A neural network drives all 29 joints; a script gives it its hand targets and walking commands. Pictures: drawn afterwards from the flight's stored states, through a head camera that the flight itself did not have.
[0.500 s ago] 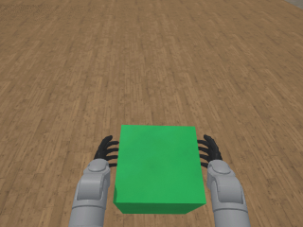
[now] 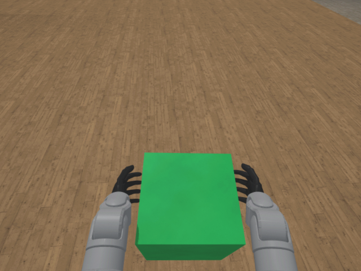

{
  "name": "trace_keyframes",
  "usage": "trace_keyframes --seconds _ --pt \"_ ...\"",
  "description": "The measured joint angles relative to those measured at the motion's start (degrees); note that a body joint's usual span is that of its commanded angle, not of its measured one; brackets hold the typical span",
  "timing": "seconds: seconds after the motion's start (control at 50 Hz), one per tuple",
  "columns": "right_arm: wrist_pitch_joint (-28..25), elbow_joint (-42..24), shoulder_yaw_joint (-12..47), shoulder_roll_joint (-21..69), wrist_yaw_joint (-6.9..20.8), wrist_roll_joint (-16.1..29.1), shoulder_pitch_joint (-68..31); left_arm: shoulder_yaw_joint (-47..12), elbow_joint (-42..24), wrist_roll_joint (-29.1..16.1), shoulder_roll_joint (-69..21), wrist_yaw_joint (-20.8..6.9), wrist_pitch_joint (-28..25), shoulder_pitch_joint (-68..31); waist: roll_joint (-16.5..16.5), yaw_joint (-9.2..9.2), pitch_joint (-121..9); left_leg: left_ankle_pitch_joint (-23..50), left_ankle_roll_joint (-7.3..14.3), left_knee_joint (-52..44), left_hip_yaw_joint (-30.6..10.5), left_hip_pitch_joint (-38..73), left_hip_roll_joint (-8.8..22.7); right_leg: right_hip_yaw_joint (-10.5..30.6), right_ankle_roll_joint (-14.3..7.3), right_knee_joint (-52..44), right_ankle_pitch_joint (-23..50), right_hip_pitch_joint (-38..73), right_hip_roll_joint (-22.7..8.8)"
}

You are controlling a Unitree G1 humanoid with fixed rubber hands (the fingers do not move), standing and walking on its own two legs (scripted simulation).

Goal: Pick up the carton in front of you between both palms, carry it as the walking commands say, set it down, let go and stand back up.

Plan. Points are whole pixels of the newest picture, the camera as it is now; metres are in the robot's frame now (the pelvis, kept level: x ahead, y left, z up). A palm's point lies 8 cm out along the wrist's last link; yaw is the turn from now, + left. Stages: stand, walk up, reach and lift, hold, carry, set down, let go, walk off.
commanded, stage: carry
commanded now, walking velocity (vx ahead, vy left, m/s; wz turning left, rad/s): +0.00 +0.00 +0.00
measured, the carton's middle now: (185, 210) +0.30 +0.00 -0.07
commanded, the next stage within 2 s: hold in 1.26 s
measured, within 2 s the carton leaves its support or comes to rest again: neither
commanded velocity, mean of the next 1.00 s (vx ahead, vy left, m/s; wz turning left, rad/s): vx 0.00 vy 0.00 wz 0.00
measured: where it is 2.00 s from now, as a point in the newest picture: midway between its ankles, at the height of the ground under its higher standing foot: outside the picture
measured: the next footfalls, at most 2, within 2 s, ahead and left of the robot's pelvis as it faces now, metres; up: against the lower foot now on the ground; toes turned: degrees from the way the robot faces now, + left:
none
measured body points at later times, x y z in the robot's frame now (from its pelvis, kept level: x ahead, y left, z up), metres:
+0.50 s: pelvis -0.04 -0.01 +0.00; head -0.06 +0.00 +0.45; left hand +0.26 +0.14 +0.03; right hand +0.26 -0.16 +0.04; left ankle +0.03 +0.11 -0.73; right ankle -0.08 -0.09 -0.73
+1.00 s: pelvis -0.05 -0.02 +0.00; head -0.07 -0.02 +0.45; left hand +0.25 +0.13 +0.03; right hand +0.25 -0.17 +0.04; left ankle +0.03 +0.11 -0.73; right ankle -0.08 -0.09 -0.73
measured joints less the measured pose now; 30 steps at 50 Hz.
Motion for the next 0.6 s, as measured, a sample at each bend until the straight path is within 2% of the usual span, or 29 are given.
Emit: trace_keyframes --seconds 0.26,0.6 --pt "0.3 2.0 -1.1 0.2 0.6 -1.0 -1.3 0.9 1.9 0.9 -0.2 -0.6 0.4 -1.3 0.2 0.22 -0.8 3.4 0.1 -2.2 -0.2 -0.8 0.4 -0.3 -0.7 -0.3 2.2 -1.6 0.6" --pt "0.3 1.5 -1.0 0.2 0.5 -0.8 -1.2 0.7 1.3 0.9 -0.2 -0.5 0.6 -1.2 0.3 0.16 -0.4 5.4 -0.2 -2.9 -0.5 -2.2 1.0 -0.5 -1.5 0.7 3.1 -3.7 1.1"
